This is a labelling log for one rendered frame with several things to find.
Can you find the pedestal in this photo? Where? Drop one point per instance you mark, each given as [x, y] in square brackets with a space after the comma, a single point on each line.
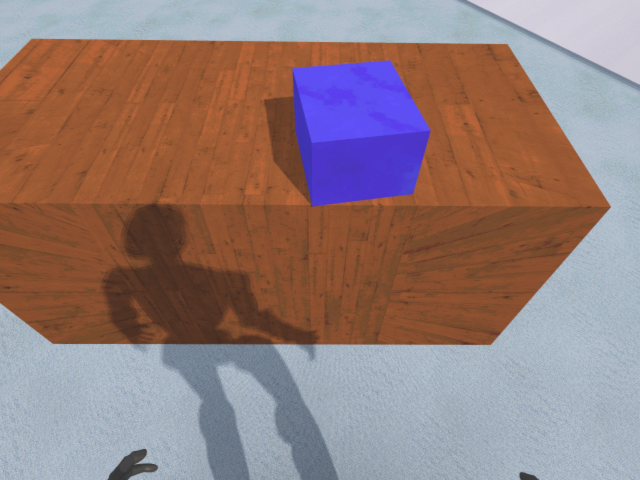
[153, 192]

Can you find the carton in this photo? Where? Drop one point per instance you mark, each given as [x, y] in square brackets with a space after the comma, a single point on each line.
[360, 134]

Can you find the robot left hand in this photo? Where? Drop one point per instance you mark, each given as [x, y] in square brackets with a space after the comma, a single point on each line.
[126, 468]

